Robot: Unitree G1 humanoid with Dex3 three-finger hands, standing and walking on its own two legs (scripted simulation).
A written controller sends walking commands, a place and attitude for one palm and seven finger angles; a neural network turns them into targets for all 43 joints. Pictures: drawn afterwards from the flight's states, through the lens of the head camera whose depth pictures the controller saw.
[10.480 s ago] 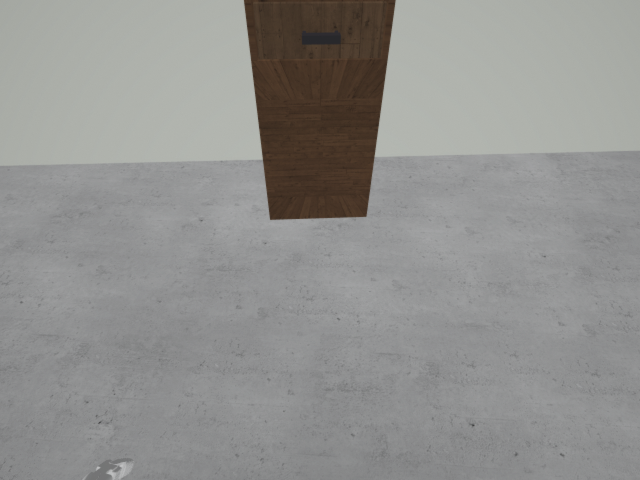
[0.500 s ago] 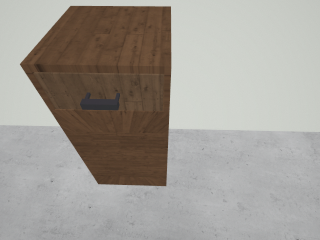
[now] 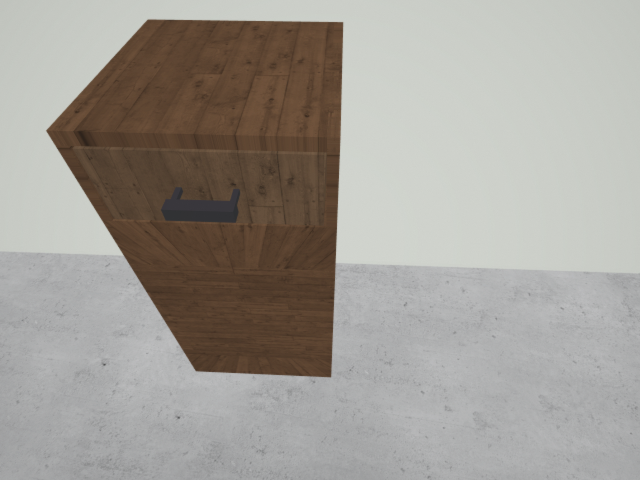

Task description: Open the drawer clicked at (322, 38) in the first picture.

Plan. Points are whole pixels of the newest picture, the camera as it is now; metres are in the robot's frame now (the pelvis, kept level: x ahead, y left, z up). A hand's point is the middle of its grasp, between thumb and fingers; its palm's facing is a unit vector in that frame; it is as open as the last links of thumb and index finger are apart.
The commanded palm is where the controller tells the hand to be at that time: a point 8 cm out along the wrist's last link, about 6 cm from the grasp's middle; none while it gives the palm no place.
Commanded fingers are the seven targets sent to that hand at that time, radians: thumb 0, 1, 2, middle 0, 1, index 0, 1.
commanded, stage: look again from close up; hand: left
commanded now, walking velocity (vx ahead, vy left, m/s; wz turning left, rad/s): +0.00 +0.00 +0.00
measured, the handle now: (203, 202) +0.52 +0.23 +0.03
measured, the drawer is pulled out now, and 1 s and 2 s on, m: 0.00 0.00 0.00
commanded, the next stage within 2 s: raise the hand with hooked fingers in 0.36 s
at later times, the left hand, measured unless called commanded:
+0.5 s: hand out of the picture -0.03 +0.15 -0.17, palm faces -0.01 -0.98 -0.19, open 7.3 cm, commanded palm +0.08 +0.20 -0.06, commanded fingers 0.00 0.83 0.87 -0.20 -0.34 -0.20 -0.34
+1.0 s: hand out of the picture +0.13 +0.21 -0.05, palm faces +0.00 -0.16 -0.99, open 9.2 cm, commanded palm +0.14 +0.21 +0.03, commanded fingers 0.00 0.25 0.62 -0.25 -0.72 -0.25 -0.72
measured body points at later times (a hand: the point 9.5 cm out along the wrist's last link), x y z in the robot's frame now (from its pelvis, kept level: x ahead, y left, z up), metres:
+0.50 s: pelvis -0.02 +0.00 +0.00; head +0.00 -0.01 +0.45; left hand -0.03 +0.21 -0.15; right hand -0.04 -0.21 -0.16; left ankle -0.07 +0.12 -0.74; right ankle -0.02 -0.08 -0.74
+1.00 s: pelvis -0.06 +0.01 -0.03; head -0.04 +0.00 +0.42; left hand +0.12 +0.22 +0.00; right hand +0.22 -0.19 -0.08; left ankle -0.07 +0.12 -0.74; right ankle -0.02 -0.08 -0.74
